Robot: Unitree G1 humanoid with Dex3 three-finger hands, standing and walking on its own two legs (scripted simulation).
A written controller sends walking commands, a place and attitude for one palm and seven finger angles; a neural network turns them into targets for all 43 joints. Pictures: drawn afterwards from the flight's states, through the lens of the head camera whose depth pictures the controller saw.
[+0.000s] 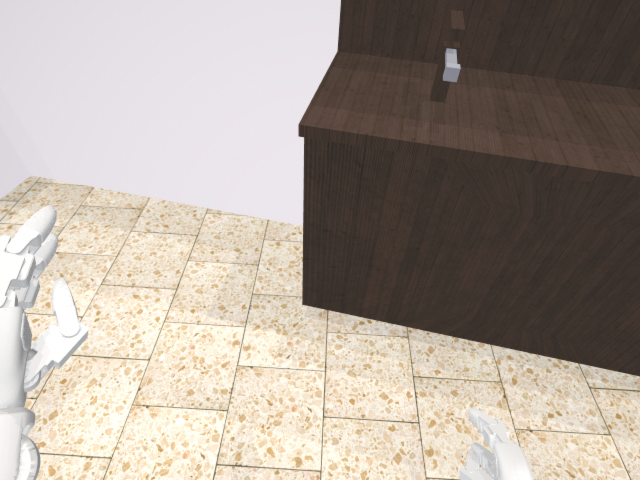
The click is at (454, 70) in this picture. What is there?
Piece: tap's lever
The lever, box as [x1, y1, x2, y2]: [443, 63, 460, 81]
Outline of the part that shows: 446,63 443,74 443,80 456,81 460,68 459,64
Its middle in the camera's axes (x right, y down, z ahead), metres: +0.27 -0.34 +0.80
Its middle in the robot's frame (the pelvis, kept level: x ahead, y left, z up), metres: +0.85 -0.21 +0.16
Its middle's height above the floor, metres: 0.93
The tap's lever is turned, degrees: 0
